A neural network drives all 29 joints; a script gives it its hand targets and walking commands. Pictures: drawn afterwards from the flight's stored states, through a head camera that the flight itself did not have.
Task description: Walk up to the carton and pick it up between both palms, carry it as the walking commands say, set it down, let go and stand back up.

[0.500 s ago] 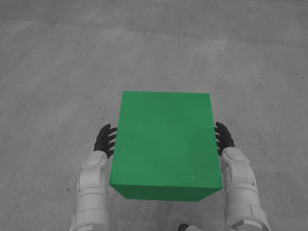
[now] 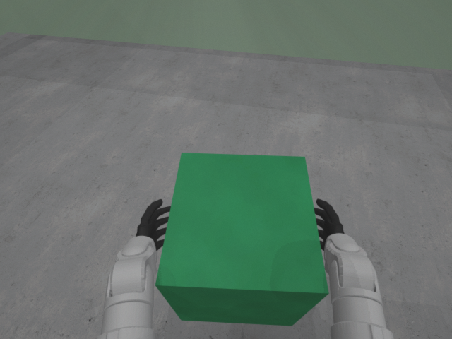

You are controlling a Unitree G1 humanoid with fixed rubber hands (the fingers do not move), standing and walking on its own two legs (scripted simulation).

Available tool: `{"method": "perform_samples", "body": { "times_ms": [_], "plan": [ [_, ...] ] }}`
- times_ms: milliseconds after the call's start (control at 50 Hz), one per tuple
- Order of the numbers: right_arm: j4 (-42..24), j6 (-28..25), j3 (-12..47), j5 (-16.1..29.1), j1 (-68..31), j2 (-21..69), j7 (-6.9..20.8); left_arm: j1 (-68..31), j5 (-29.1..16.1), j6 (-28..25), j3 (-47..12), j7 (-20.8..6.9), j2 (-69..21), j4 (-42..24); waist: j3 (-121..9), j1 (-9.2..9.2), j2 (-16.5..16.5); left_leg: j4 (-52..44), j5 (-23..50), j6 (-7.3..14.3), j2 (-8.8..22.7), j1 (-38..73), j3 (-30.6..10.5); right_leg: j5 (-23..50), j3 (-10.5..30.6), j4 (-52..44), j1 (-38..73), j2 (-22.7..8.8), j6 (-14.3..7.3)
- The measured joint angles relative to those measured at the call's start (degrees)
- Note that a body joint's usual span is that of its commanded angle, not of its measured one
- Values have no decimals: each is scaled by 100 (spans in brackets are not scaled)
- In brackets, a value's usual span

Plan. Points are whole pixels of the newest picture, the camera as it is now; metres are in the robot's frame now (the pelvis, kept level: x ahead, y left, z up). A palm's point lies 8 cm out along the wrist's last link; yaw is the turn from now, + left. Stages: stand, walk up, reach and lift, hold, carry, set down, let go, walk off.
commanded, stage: reach and lift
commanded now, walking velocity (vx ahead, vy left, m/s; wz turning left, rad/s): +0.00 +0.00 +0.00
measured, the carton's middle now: (239, 243) +0.33 -0.01 -0.04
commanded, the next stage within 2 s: hold in 1.26 s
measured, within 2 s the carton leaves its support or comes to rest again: neither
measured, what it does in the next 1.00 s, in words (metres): stands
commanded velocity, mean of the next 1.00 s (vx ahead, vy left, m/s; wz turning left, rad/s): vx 0.00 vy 0.00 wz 0.00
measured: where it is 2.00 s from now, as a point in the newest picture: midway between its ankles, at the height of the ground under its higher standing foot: outside the picture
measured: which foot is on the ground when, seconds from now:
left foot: down 0.00-1.00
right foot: down 0.00-1.00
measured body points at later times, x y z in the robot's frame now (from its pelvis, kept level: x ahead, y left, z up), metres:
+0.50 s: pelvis +0.00 +0.00 +0.00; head -0.03 +0.00 +0.45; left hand +0.30 +0.16 +0.04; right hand +0.30 -0.18 +0.04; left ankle -0.02 +0.11 -0.74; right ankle +0.05 -0.11 -0.74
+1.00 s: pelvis +0.00 +0.00 +0.00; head -0.03 -0.01 +0.45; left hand +0.29 +0.16 +0.04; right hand +0.30 -0.18 +0.04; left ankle -0.02 +0.11 -0.74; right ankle +0.05 -0.11 -0.74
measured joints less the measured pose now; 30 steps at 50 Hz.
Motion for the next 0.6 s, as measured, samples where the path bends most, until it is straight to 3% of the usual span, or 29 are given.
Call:
{"method": "perform_samples", "body": {
  "times_ms": [300,600],
  "plan": [
    [-477,559,203,119,198,-3,-76,249,-145,544,-224,81,63,-486,82,-13,-31,-341,93,28,-7,644,-13,71,3,-315,638,-14,27],
    [-477,637,234,169,230,-43,-76,304,-149,657,-263,154,37,-548,118,47,-24,-328,67,16,13,708,21,54,39,-292,685,12,19]
  ]
}}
